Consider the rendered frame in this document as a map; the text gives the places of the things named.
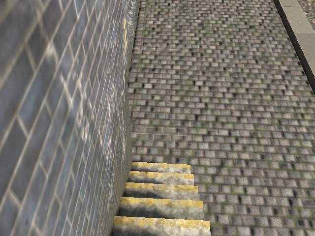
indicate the stairs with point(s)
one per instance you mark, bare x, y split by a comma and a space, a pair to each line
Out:
160, 199

